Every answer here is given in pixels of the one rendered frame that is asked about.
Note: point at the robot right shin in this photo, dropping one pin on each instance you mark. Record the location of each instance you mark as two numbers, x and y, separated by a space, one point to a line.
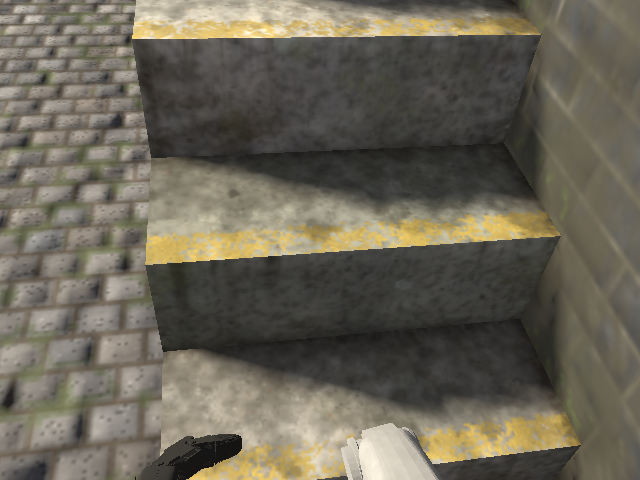
408 429

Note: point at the robot left hand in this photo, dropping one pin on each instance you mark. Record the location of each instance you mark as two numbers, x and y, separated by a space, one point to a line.
186 457

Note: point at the right robot thigh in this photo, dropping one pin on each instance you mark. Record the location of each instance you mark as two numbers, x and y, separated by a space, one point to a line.
386 452

